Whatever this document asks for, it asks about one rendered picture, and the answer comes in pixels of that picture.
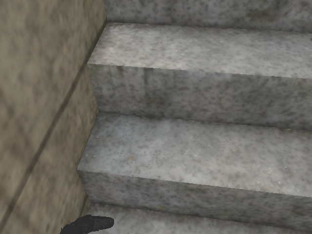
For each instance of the robot left hand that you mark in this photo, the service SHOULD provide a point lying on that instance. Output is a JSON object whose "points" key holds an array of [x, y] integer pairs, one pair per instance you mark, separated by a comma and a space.
{"points": [[88, 223]]}

